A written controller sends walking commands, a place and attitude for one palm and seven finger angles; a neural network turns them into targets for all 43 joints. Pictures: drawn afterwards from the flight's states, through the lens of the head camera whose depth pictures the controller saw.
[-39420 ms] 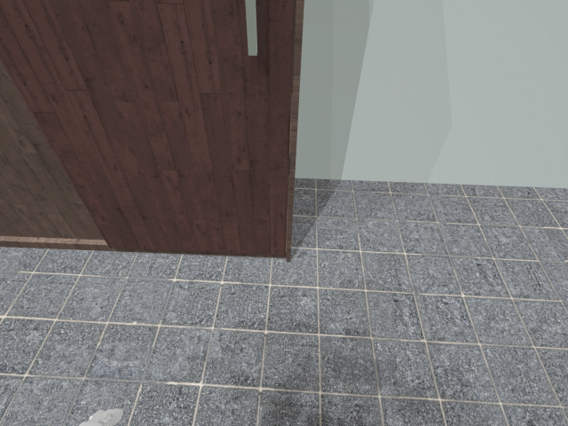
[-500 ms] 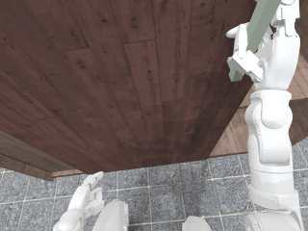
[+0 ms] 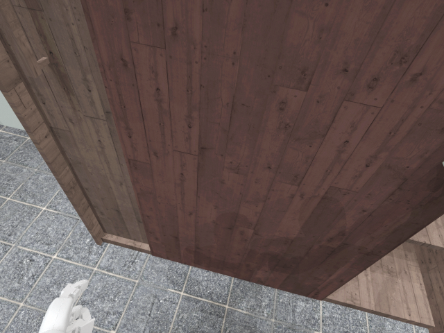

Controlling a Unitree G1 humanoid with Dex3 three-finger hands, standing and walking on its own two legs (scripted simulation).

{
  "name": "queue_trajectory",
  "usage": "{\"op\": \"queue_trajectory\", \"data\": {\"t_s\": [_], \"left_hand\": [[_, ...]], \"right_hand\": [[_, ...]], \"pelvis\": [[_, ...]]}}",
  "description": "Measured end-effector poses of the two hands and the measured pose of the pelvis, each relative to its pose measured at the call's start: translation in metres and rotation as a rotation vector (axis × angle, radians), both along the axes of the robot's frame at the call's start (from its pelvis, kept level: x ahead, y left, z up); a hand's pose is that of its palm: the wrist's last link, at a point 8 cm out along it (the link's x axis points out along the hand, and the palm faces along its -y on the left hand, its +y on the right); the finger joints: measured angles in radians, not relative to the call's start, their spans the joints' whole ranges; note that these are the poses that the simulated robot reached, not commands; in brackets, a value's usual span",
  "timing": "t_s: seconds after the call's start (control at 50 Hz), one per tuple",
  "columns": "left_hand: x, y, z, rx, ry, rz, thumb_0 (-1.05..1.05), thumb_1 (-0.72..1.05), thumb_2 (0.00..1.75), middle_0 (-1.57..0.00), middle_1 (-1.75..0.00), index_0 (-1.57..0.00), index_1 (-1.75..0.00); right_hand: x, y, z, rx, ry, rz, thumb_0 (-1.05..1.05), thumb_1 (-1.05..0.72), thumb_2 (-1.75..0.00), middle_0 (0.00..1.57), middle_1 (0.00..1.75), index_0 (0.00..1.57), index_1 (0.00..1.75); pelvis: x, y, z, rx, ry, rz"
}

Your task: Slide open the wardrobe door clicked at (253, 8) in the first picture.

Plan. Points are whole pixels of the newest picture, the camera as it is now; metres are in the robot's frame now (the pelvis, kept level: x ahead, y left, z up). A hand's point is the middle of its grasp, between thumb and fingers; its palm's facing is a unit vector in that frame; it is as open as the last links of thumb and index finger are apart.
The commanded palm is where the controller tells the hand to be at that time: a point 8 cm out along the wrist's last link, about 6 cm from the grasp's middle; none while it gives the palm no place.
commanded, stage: stop walking and hold the door there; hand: right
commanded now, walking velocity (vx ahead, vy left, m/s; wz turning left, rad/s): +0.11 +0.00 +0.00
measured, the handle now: out of the picture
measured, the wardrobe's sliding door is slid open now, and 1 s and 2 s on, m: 0.48 0.48 0.47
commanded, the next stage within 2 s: none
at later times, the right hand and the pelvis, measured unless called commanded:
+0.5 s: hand out of the picture +0.36 -0.32 +0.23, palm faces +0.50 +0.84 -0.21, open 6.6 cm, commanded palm +0.32 -0.35 +0.19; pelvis -0.05 -0.03 -0.01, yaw +6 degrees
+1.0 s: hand out of the picture +0.36 -0.32 +0.23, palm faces +0.43 +0.87 -0.23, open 5.9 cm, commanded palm +0.32 -0.36 +0.19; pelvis -0.06 -0.05 -0.01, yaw +5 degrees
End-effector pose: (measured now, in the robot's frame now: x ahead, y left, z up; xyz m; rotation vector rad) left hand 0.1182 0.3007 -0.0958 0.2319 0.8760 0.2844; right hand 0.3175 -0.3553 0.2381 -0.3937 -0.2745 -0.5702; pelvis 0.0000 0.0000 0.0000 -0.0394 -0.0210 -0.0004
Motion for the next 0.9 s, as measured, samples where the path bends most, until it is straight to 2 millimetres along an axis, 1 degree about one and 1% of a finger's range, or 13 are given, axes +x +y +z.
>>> {"op": "queue_trajectory", "data": {"t_s": [0.04, 0.1, 0.14, 0.18, 0.24, 0.3, 0.38, 0.44, 0.52, 0.62, 0.7, 0.78, 0.9], "left_hand": [[-0.024, 0.004, 0.004, 0.033, 0.024, 0.027, 0.01, 0.91, 0.9, -0.2, -0.3, -0.19, -0.3], [-0.054, 0.002, 0.006, 0.079, 0.044, 0.064, 0.01, 0.91, 0.9, -0.2, -0.3, -0.2, -0.3], [-0.071, -0.007, 0.007, 0.082, 0.057, 0.103, 0.01, 0.91, 0.9, -0.2, -0.3, -0.19, -0.3], [-0.084, -0.021, 0.008, 0.061, 0.06, 0.124, 0.01, 0.91, 0.9, -0.2, -0.3, -0.19, -0.3], [-0.095, -0.047, 0.006, 0.012, 0.063, 0.123, 0.01, 0.91, 0.9, -0.2, -0.3, -0.19, -0.3], [-0.099, -0.071, 0.0, -0.044, 0.072, 0.096, 0.01, 0.91, 0.9, -0.2, -0.3, -0.2, -0.3], [-0.097, -0.089, -0.011, -0.102, 0.061, 0.056, 0.01, 0.9, 0.9, -0.21, -0.3, -0.2, -0.3], [-0.096, -0.089, -0.017, -0.119, 0.05, 0.048, 0.01, 0.9, 0.9, -0.21, -0.31, -0.2, -0.3], [-0.099, -0.077, -0.019, -0.097, 0.05, 0.061, 0.01, 0.9, 0.9, -0.21, -0.31, -0.21, -0.3], [-0.105, -0.058, -0.011, -0.026, 0.063, 0.086, 0.01, 0.9, 0.9, -0.21, -0.31, -0.2, -0.3], [-0.107, -0.049, -0.003, 0.014, 0.051, 0.102, 0.01, 0.91, 0.9, -0.21, -0.3, -0.2, -0.3], [-0.108, -0.047, 0.001, 0.026, 0.04, 0.108, 0.01, 0.91, 0.9, -0.2, -0.3, -0.2, -0.3], [-0.112, -0.055, -0.003, 0.005, 0.047, 0.102, 0.01, 0.91, 0.9, -0.2, -0.3, -0.2, -0.3]], "right_hand": [[0.001, -0.001, -0.002, 0.017, -0.022, 0.025, -0.13, -0.6, -0.81, 0.46, 1.4, 0.23, 1.3], [0.003, -0.003, -0.005, 0.038, -0.068, 0.074, -0.12, -0.61, -0.82, 0.46, 1.41, 0.23, 1.29], [0.003, -0.005, -0.006, 0.034, -0.08, 0.097, -0.12, -0.62, -0.81, 0.46, 1.42, 0.23, 1.28], [0.003, -0.005, -0.006, 0.051, -0.08, 0.114, -0.11, -0.63, -0.8, 0.45, 1.44, 0.23, 1.27], [0.003, -0.004, -0.006, 0.083, -0.071, 0.127, -0.1, -0.65, -0.79, 0.45, 1.44, 0.22, 1.28], [0.003, -0.003, -0.005, 0.1, -0.059, 0.133, -0.09, -0.67, -0.79, 0.45, 1.43, 0.21, 1.3], [0.003, -0.002, -0.005, 0.092, -0.049, 0.121, -0.09, -0.68, -0.78, 0.45, 1.42, 0.19, 1.31], [0.002, 0.0, -0.004, 0.081, -0.032, 0.098, -0.1, -0.69, -0.78, 0.46, 1.41, 0.18, 1.32], [0.002, 0.0, -0.003, 0.087, -0.007, 0.097, -0.1, -0.69, -0.78, 0.46, 1.41, 0.19, 1.33], [0.003, -0.001, -0.004, 0.099, 0.0, 0.124, -0.11, -0.69, -0.79, 0.46, 1.4, 0.23, 1.34], [0.004, -0.001, -0.006, 0.092, 0.01, 0.14, -0.12, -0.71, -0.81, 0.46, 1.4, 0.25, 1.35], [0.005, -0.001, -0.007, 0.087, 0.008, 0.145, -0.12, -0.71, -0.82, 0.46, 1.4, 0.26, 1.36], [0.005, -0.002, -0.007, 0.079, 0.01, 0.145, -0.13, -0.71, -0.81, 0.46, 1.4, 0.27, 1.36]], "pelvis": [[-0.005, -0.004, -0.002, 0.012, 0.001, 0.007], [-0.011, -0.016, -0.008, 0.051, 0.003, 0.015], [-0.017, -0.022, -0.009, 0.047, -0.004, 0.028], [-0.021, -0.027, -0.006, 0.054, -0.004, 0.053], [-0.025, -0.031, 0.0, 0.08, 0.005, 0.06], [-0.03, -0.031, 0.002, 0.087, 0.015, 0.077], [-0.04, -0.026, -0.005, 0.059, 0.029, 0.109], [-0.048, -0.025, -0.007, 0.063, 0.031, 0.119], [-0.052, -0.027, -0.008, 0.065, 0.028, 0.105], [-0.052, -0.032, -0.007, 0.06, 0.021, 0.108], [-0.054, -0.036, -0.006, 0.06, 0.023, 0.115], [-0.058, -0.037, -0.006, 0.061, 0.026, 0.118], [-0.063, -0.039, -0.006, 0.064, 0.029, 0.114]]}}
